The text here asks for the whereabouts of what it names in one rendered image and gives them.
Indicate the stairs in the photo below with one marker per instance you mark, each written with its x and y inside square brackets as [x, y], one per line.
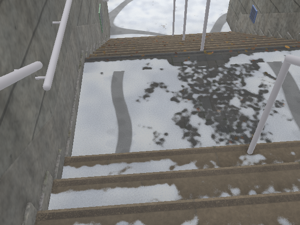
[212, 185]
[192, 43]

